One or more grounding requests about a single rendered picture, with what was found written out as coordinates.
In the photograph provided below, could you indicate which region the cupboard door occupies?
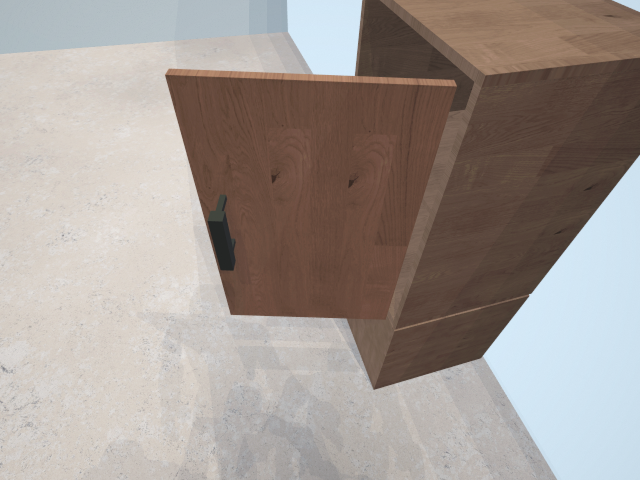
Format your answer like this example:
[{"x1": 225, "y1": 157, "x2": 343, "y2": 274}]
[{"x1": 165, "y1": 69, "x2": 457, "y2": 320}]

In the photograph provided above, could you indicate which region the handle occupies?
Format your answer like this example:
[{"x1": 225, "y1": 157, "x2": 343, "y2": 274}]
[{"x1": 208, "y1": 195, "x2": 236, "y2": 271}]

